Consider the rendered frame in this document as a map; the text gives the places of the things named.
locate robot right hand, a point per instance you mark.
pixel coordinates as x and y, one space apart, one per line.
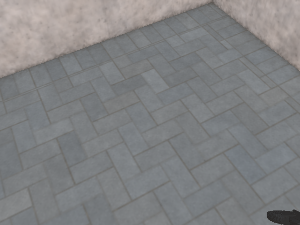
284 217

